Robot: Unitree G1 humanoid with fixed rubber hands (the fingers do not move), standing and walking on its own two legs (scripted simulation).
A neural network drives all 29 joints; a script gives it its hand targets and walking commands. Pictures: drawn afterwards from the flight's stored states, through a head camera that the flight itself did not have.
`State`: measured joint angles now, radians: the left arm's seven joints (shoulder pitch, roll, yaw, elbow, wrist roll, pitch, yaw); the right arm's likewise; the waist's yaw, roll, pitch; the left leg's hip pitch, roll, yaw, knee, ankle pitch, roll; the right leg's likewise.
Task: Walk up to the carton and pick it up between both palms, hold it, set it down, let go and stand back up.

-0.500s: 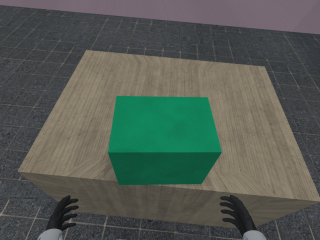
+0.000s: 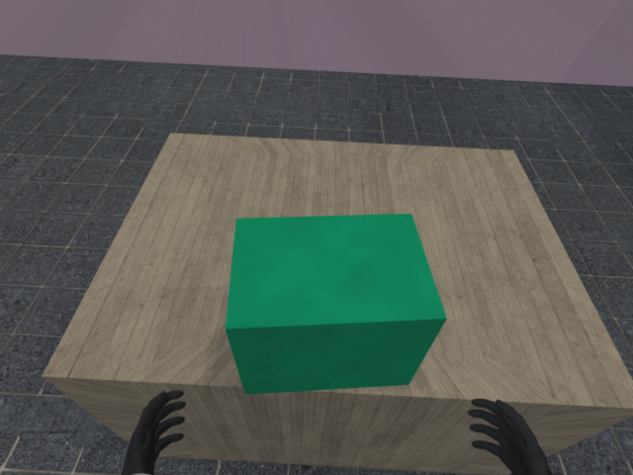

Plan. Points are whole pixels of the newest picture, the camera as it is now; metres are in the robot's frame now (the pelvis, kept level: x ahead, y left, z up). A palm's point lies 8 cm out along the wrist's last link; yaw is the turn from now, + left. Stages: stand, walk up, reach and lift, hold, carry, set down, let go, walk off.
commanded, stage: reach and lift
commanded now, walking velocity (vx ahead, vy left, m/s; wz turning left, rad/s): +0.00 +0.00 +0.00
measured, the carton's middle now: (326, 305) +0.38 +0.01 -0.07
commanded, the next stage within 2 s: none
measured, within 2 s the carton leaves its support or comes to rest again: neither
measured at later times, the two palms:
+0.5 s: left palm (148, 446) +0.15 +0.22 -0.05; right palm (536, 460) +0.17 -0.26 -0.06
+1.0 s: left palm (141, 382) +0.22 +0.24 -0.01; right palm (523, 385) +0.25 -0.25 -0.01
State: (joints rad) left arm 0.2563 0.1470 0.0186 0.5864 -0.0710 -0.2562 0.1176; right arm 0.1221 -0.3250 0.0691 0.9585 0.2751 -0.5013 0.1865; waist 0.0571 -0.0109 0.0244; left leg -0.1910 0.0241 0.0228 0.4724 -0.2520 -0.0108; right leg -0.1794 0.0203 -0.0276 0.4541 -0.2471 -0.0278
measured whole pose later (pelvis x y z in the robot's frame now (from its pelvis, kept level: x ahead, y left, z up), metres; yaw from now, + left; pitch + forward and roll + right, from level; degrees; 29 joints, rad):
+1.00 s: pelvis +0.01 -0.01 +0.00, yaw +0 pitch +1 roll +1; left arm 0.10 0.22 0.05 0.52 -0.22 -0.29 0.08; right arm -0.01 -0.39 0.17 0.75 0.44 -0.44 0.14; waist 0.05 0.00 -0.03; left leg -0.21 0.02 0.01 0.44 -0.24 -0.03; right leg -0.22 0.03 -0.01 0.47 -0.26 -0.04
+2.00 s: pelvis +0.01 +0.00 +0.01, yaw +1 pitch +6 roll +0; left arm -0.36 0.28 0.13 0.34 -0.21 0.27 0.06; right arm -0.51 -0.51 0.06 0.69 0.47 0.05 0.13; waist 0.10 0.02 -0.05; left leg -0.28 0.02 0.00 0.35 -0.17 -0.01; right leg -0.26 0.04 -0.01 0.31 -0.16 -0.03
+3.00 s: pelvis -0.02 -0.02 -0.04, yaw +1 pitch +25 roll +0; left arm -0.71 0.24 -0.01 1.29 -0.32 -0.42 0.02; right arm -0.83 -0.38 0.23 1.39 0.51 -0.41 0.07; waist 0.12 -0.02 -0.27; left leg -0.90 0.04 -0.01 0.75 -0.28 -0.04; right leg -0.89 0.05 -0.03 0.76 -0.30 -0.04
